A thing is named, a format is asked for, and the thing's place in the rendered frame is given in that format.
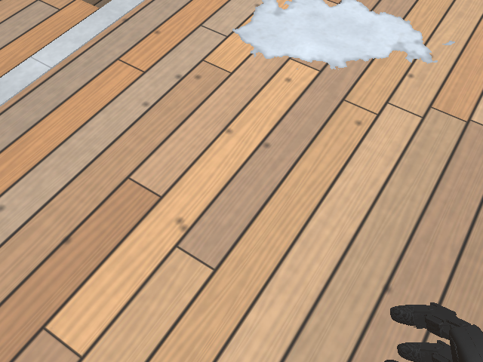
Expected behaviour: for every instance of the right robot hand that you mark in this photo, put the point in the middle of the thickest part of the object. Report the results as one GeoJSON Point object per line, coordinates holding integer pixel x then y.
{"type": "Point", "coordinates": [466, 340]}

